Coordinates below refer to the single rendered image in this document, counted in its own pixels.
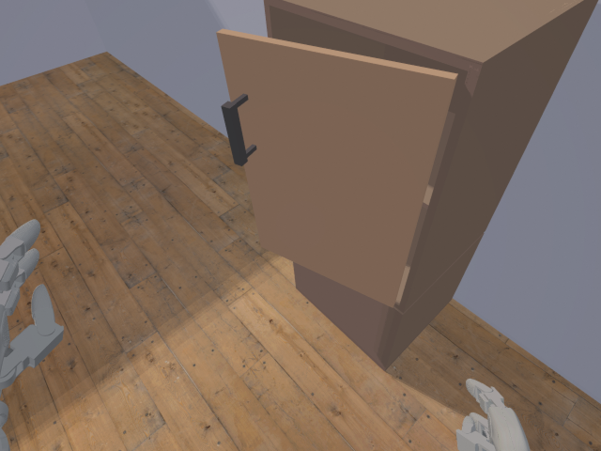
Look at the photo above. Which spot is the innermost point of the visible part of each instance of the handle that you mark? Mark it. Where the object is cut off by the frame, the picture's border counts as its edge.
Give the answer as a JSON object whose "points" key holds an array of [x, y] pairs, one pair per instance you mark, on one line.
{"points": [[232, 124]]}

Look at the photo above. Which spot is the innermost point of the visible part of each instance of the robot right hand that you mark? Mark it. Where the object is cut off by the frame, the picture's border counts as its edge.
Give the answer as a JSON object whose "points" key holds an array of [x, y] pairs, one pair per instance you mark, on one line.
{"points": [[501, 431]]}

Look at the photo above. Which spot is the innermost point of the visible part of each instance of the robot left hand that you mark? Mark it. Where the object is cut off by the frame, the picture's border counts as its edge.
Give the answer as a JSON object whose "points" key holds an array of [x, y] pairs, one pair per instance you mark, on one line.
{"points": [[35, 342]]}

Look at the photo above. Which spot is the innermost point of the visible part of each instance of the cupboard door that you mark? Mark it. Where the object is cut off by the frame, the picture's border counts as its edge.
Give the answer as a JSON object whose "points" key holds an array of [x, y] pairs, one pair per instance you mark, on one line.
{"points": [[345, 146]]}

